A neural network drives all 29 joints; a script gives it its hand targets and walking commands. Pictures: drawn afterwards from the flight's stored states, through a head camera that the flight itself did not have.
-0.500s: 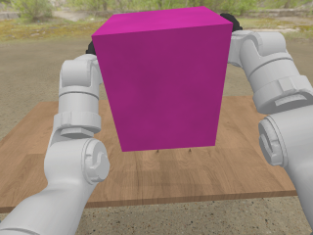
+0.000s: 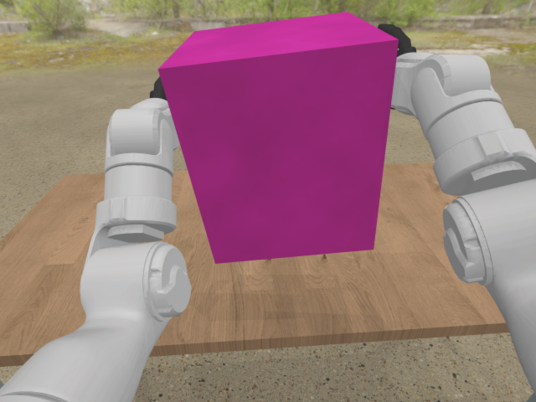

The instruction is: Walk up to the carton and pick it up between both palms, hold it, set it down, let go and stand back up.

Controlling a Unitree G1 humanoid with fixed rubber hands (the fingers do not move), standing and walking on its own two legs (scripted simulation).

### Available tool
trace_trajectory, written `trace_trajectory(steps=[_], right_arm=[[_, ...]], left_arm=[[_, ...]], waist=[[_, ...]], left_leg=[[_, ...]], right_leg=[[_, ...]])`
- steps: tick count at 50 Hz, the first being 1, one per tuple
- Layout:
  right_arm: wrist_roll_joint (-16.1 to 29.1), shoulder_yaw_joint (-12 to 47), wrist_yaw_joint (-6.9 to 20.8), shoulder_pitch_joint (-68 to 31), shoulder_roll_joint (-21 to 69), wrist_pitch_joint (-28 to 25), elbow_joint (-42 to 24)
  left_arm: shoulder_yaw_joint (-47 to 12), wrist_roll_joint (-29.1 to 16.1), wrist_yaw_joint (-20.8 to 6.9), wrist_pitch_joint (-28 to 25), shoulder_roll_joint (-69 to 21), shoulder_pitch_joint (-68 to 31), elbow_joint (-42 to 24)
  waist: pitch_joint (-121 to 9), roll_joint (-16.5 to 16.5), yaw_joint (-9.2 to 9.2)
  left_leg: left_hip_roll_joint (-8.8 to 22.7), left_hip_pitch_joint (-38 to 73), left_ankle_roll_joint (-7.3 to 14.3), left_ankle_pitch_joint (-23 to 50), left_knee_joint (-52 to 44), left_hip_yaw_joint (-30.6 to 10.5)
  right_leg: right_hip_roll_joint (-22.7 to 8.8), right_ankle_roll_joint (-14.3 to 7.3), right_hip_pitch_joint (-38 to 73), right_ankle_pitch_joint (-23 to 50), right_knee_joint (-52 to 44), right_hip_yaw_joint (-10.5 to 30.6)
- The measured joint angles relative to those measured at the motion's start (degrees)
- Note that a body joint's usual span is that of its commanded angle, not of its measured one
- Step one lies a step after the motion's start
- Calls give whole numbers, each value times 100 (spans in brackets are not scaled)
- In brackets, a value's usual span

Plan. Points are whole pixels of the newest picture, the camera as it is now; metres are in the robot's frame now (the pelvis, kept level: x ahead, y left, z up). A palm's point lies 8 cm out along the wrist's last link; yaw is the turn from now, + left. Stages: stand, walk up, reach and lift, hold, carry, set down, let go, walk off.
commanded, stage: hold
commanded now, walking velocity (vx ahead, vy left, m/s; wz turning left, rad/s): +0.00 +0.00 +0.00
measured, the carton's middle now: (281, 137) +0.35 -0.01 +0.32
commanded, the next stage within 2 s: none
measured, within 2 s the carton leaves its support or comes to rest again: neither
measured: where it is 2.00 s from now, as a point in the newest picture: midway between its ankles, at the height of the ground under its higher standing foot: outside the picture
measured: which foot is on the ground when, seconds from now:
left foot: down 0.00-1.00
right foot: down 0.00-1.00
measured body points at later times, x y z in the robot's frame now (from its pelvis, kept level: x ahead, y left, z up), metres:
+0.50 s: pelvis +0.00 +0.00 +0.00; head -0.10 +0.01 +0.44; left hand +0.39 +0.15 +0.33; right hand +0.38 -0.15 +0.38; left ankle +0.01 +0.13 -0.75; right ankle -0.03 -0.12 -0.75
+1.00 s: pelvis +0.00 +0.00 +0.00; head -0.11 +0.02 +0.44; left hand +0.38 +0.16 +0.35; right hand +0.37 -0.15 +0.40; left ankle +0.01 +0.13 -0.75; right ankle -0.03 -0.12 -0.75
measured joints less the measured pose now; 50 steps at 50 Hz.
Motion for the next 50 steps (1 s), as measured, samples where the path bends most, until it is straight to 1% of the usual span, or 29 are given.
trace_trajectory(steps=[6,11,15,19,22,25,30,34,41,46,50], right_arm=[[-27,58,14,-36,2,-37,-27],[-92,-56,5,-46,44,-41,18],[-31,-22,-22,25,43,-21,-20],[34,31,-33,104,31,-13,-94],[45,103,-40,139,20,14,-148],[60,173,-43,157,9,6,-268],[9,51,-57,160,31,-8,-379],[-25,-4,-48,128,51,17,-243],[-36,-24,-42,93,41,4,-224],[-112,-153,-14,-73,54,-24,88],[-126,-193,9,-111,51,-61,168]], left_arm=[[-40,-70,11,-63,78,-62,57],[23,-48,-3,-63,114,-162,181],[-37,-42,-26,-38,134,-146,211],[-52,-12,-35,-11,85,-37,89],[13,6,-41,-40,35,26,54],[-58,-48,-33,-47,34,144,-144],[-61,-59,-6,-28,15,194,-342],[42,-12,-19,5,9,93,-170],[-30,-48,-11,-17,55,39,-108],[93,21,-26,-39,63,-162,189],[15,15,-34,-54,115,-237,293]], waist=[[-56,35,35],[-38,15,1],[-17,-7,-30],[24,6,-44],[57,22,-21],[71,58,-13],[85,88,-32],[59,49,2],[-16,11,-10],[-25,-27,30],[-35,-46,17]], left_leg=[[12,-38,-12,-5,6,-24],[-1,1,-18,-10,1,-64],[7,16,-24,-25,12,-66],[19,10,-23,-38,35,-48],[20,14,-14,-33,28,-21],[18,-12,-6,-21,28,-14],[-7,-4,5,-6,26,-48],[-11,28,4,12,-7,-25],[4,-6,-8,10,18,-41],[4,-14,-11,19,13,-26],[-3,-51,-15,27,11,-46]], right_leg=[[15,-15,-14,9,-28,-22],[8,-22,36,-16,-26,-64],[16,-30,59,-22,-33,-66],[26,-26,58,-9,-39,-46],[23,-15,46,1,-34,-19],[20,-7,27,19,-49,-11],[0,3,55,30,-67,-46],[-6,3,42,13,-24,-26],[13,-10,24,22,-23,-39],[13,-14,-20,3,38,-27],[9,-20,-53,-8,49,-48]])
